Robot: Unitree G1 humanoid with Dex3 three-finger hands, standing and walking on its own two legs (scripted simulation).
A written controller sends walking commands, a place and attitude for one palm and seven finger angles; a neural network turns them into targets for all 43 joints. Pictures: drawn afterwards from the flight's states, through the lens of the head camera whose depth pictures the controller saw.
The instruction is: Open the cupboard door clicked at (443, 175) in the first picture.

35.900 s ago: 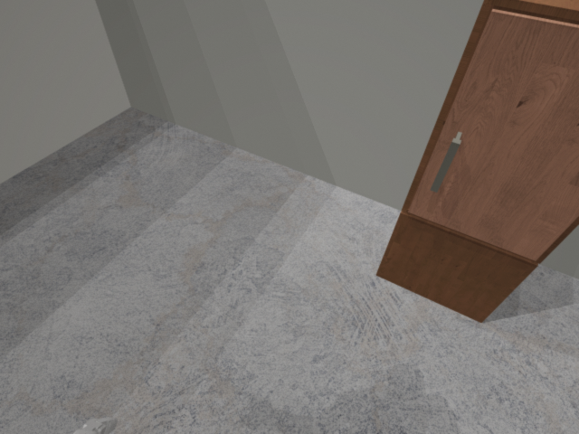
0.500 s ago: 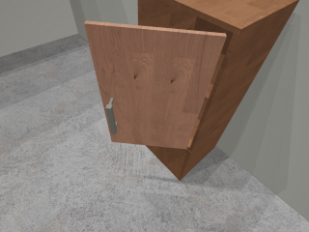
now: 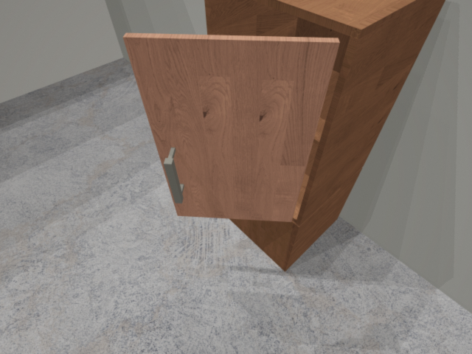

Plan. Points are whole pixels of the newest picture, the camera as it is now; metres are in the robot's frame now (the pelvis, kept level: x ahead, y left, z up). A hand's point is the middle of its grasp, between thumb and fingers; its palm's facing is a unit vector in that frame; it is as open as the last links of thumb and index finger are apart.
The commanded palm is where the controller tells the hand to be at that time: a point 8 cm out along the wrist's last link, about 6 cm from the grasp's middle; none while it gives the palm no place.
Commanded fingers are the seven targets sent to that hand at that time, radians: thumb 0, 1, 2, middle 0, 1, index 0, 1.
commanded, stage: look again from close up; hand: left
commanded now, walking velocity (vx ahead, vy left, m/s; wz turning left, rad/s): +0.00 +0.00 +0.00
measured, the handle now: (175, 176) +0.55 +0.20 -0.10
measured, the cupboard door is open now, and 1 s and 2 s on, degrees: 43 43 43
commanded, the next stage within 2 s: raise the hand with hooked fingers in 0.34 s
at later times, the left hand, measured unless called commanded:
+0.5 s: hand out of the picture +0.03 +0.16 -0.16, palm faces +0.10 -0.97 -0.21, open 7.3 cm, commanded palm +0.10 +0.21 -0.07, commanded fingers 0.00 0.81 0.86 -0.21 -0.36 -0.21 -0.36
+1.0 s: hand out of the picture +0.14 +0.19 -0.08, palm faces +0.12 -0.99 -0.07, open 9.4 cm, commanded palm +0.14 +0.24 -0.07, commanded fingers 0.00 0.22 0.61 -0.25 -0.74 -0.25 -0.74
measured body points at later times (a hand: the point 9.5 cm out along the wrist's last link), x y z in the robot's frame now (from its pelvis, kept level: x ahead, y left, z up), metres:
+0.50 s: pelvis +0.00 -0.02 +0.00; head +0.02 -0.02 +0.45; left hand +0.02 +0.22 -0.14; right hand +0.00 -0.24 -0.15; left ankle +0.00 +0.10 -0.74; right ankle -0.02 -0.13 -0.74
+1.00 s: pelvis -0.04 -0.04 -0.11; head +0.04 -0.01 +0.33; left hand +0.13 +0.24 -0.07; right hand +0.21 -0.27 -0.16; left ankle +0.00 +0.10 -0.74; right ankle -0.03 -0.13 -0.74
